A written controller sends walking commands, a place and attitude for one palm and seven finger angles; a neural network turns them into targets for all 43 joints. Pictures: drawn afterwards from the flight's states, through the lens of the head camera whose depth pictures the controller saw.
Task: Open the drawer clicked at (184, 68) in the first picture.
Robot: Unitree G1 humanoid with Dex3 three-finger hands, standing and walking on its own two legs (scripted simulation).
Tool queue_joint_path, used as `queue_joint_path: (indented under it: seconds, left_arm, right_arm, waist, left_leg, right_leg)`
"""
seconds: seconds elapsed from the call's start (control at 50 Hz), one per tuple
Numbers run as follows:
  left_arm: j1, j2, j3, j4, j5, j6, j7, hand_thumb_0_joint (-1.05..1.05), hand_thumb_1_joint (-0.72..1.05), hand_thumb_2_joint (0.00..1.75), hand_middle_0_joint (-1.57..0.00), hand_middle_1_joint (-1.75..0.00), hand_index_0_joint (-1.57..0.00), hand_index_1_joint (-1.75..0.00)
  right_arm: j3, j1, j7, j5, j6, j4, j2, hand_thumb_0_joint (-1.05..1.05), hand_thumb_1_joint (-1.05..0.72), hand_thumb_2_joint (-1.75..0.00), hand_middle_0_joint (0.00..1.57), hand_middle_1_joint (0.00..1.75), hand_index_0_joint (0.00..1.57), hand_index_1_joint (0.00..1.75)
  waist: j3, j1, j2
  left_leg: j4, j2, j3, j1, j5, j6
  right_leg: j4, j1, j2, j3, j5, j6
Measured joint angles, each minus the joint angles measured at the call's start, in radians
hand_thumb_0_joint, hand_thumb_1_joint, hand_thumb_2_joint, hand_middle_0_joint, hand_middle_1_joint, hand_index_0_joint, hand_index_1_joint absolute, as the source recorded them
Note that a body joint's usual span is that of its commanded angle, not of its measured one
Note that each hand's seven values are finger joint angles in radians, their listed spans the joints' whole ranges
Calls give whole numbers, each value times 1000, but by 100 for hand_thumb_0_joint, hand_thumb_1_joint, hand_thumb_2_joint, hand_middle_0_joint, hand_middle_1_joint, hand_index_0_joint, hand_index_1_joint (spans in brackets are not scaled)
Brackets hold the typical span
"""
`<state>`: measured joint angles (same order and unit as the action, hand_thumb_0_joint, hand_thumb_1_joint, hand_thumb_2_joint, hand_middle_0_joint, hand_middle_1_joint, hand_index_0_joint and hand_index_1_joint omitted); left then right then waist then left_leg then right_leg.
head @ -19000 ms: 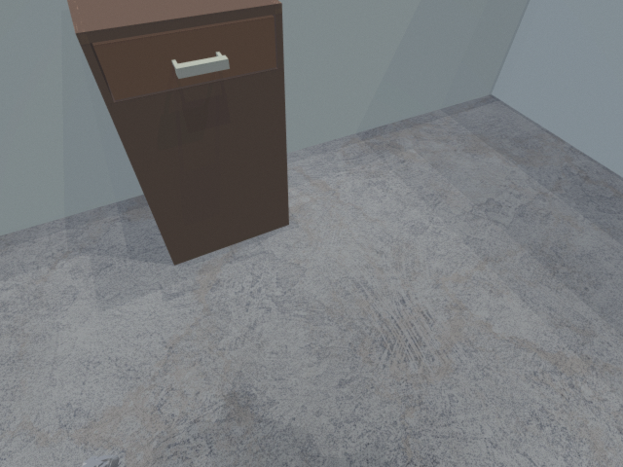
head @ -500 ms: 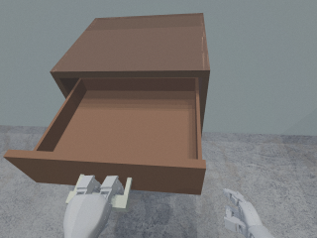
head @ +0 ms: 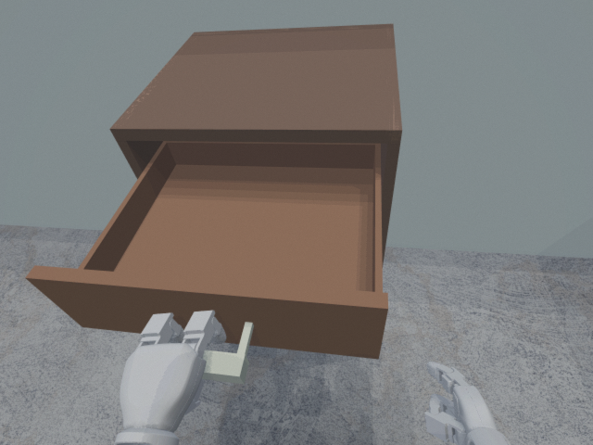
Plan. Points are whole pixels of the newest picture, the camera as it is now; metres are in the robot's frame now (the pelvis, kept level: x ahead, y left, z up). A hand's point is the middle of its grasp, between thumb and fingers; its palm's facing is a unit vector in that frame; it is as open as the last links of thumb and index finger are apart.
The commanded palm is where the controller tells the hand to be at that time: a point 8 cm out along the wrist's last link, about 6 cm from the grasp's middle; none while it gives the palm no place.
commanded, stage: open the thumb to release the handle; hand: left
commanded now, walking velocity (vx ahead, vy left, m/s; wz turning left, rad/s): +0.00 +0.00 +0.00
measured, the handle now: (198, 344) +0.23 +0.16 +0.05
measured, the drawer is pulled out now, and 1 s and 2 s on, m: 0.30 0.29 0.29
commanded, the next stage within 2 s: lift the hand off the handle in 0.28 s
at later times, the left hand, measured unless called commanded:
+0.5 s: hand (186, 384) +0.18 +0.17 +0.03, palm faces +0.06 -0.18 -0.98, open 13.7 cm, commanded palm +0.15 +0.17 +0.08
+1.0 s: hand (183, 367) +0.19 +0.17 +0.06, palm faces +0.10 -0.19 -0.98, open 13.6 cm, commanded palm +0.15 +0.16 +0.13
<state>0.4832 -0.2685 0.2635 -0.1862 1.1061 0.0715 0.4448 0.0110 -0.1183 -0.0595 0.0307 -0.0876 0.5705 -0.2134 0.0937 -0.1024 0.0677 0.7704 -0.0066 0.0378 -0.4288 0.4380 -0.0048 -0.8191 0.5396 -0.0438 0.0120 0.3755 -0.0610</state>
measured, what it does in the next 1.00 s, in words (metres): stands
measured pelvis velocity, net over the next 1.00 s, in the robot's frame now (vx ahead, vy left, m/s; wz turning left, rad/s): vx -0.01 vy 0.01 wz -0.01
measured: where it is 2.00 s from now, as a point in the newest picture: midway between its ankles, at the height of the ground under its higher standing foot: outside the picture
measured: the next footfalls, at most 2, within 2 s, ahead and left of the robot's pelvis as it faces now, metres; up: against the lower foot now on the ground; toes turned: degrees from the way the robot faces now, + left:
none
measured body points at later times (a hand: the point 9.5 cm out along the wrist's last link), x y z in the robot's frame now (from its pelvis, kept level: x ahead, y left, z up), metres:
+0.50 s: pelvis +0.00 +0.01 +0.01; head +0.01 -0.03 +0.45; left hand +0.17 +0.18 +0.08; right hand +0.22 -0.19 -0.09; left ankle -0.03 +0.13 -0.71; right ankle +0.02 -0.08 -0.71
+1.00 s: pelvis -0.01 +0.01 +0.01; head -0.01 -0.03 +0.46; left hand +0.18 +0.17 +0.12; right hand +0.22 -0.17 -0.08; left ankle -0.03 +0.13 -0.71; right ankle +0.02 -0.08 -0.71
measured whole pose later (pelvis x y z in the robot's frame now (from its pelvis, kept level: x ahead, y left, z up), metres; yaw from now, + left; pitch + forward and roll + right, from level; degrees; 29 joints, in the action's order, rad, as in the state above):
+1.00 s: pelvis -0.01 +0.01 +0.01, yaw -1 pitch +2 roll +1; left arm 0.41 -0.29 0.31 -0.27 1.08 0.10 0.32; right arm 0.00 -0.10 -0.06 0.03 -0.09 0.57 -0.20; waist 0.06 -0.12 0.08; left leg 0.67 -0.01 0.04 -0.32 0.38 0.01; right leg -0.70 0.42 -0.04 0.02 0.31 -0.04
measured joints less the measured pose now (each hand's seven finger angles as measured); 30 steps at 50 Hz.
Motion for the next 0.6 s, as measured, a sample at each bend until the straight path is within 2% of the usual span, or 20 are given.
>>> queue_joint_path:
  seconds: [0.14, 0.32, 0.44, 0.6]
  left_arm:
    - [-29, 0, -8, 8, 2, -7, -53, 1, 18, 60, -36, -128, -37, -128]
    - [-32, -20, -17, 17, 7, -49, -42, 0, -31, 38, -33, -122, -33, -122]
    - [-18, -7, -11, 7, 6, -39, -33, 0, -44, 33, -33, -121, -33, -121]
    - [-36, 5, 22, 11, 28, -14, -13, 0, -48, 31, -34, -121, -33, -121]
  right_arm:
    - [-8, 3, 9, 4, 8, -16, -1, 1, -90, -90, 19, 30, 20, 30]
    - [-4, 11, 17, 7, 13, -7, 0, 1, -90, -90, 19, 30, 20, 30]
    - [0, 6, 6, 7, 13, -6, 2, 1, -90, -90, 19, 30, 20, 30]
    - [2, 0, 3, 7, 5, -2, 0, 1, -90, -90, 19, 30, 20, 30]
  waist:
    - [-17, -5, -10]
    - [-24, -7, -17]
    - [-16, -3, -16]
    - [-16, -10, -10]
  left_leg:
    - [-33, 2, -7, 26, -23, -2]
    - [-45, 5, -5, 31, -30, -1]
    - [-43, 2, 1, 25, -28, 4]
    - [-23, -5, -1, 9, -20, 12]
  right_leg:
    - [36, -30, -1, -6, -22, -3]
    - [59, -38, -5, -4, -35, -1]
    - [57, -31, -2, 3, -35, 5]
    - [41, -19, 5, 2, -29, 12]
